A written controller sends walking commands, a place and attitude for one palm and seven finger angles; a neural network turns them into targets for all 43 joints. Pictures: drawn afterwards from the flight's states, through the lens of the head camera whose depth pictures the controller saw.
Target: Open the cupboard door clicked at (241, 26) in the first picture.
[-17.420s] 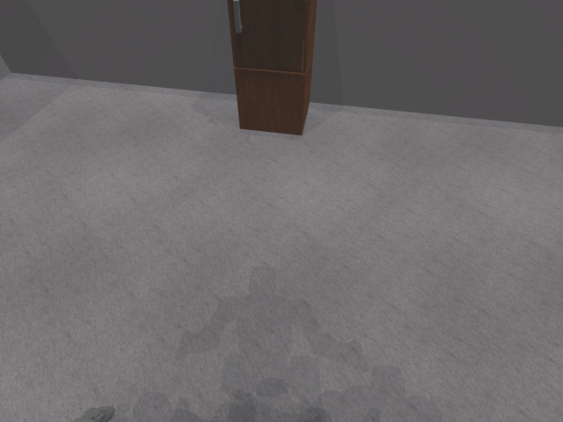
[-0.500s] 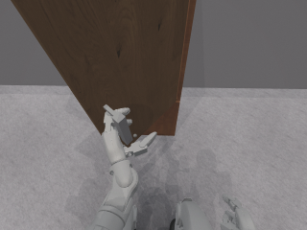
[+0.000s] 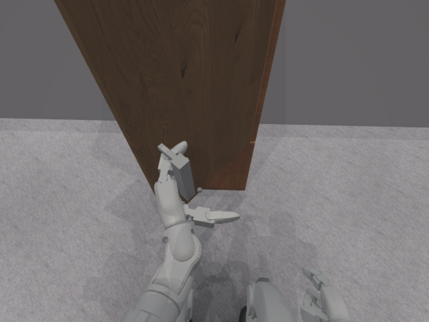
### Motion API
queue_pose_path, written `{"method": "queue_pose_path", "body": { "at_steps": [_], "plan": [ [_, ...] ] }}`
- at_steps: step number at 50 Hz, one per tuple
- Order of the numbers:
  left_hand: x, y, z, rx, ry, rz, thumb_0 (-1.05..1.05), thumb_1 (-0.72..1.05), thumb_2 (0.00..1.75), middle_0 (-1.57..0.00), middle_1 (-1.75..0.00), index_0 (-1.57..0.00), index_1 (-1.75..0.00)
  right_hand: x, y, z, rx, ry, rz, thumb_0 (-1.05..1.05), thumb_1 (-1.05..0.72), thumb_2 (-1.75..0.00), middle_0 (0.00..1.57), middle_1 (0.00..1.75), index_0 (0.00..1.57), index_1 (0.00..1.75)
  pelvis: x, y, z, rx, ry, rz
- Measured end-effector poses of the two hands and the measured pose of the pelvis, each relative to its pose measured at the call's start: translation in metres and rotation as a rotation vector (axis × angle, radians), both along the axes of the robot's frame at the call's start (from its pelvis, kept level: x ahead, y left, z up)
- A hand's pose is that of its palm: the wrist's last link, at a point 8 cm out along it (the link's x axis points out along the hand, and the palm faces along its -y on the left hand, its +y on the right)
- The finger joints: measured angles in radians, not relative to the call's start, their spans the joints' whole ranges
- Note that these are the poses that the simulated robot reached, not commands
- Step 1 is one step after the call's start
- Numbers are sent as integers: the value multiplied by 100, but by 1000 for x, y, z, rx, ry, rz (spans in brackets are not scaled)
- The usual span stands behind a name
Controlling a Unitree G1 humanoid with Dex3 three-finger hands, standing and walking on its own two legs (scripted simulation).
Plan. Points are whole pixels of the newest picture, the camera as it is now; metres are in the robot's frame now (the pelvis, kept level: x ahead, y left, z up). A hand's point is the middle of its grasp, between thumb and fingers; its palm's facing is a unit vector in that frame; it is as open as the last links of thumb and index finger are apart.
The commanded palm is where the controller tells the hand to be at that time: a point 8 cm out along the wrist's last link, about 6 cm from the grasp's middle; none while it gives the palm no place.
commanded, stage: slide the hand sideways off the handle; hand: left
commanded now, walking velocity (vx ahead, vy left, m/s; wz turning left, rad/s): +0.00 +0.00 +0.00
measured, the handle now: (176, 172) +0.39 +0.09 +0.02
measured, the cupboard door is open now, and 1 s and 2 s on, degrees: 50 51 51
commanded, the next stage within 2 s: draw the hand back to the body in 1.20 s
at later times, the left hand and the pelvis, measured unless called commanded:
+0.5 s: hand (192, 220) +0.29 +0.05 +0.02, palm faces -0.11 -0.99 +0.01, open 16.3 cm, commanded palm +0.27 +0.11 +0.01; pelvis +0.00 +0.02 -0.01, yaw -1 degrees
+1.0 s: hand (170, 245) +0.25 +0.08 +0.02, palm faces -0.04 -1.00 +0.00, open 16.3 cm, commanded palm +0.22 +0.14 +0.01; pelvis +0.01 +0.00 -0.02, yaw +0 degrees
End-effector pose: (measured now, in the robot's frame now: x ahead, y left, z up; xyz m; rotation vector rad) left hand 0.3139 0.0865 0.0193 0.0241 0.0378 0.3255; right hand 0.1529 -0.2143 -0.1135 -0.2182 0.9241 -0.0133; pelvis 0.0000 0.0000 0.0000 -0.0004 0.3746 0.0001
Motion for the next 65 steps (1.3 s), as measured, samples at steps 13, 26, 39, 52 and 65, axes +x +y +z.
{"method": "queue_pose_path", "body": {
  "at_steps": [13, 26, 39, 52, 65],
  "plan": [
    [-9, 21, -3, -59, -18, -456, -1, -50, 30, -21, -35, -17, -37, -6, 0, 2, -3, -14, -49, 1, -90, -90, 20, 30, 20, 30, -3, 16, -7, -10, -19, 5],
    [-37, 22, -5, -34, -27, -434, -1, -50, 30, -14, -30, -15, -30, 10, 12, 4, 13, -47, -30, 1, -90, -90, 20, 30, 20, 30, 1, 23, -13, -8, -7, -7],
    [-59, 37, -1, -32, -4, -401, -1, -50, 30, -15, -30, -15, -30, 39, 19, 9, 37, -116, 12, 1, -90, -90, 20, 30, 20, 30, 8, 15, -14, -5, -4, 5],
    [-90, 54, 2, -26, 25, -363, -1, -50, 30, -15, -30, -15, -30, 51, 0, 11, 16, -162, 2, 1, -90, -90, 20, 30, 20, 30, 14, 2, -18, 0, 3, 7],
    [-104, 76, -1, -17, 21, -364, -1, -50, 30, -15, -30, -15, -30, 49, -12, 2, -9, -190, -17, 1, -90, -90, 20, 30, 20, 30, 9, -4, -30, -6, 8, 11]
  ]
}}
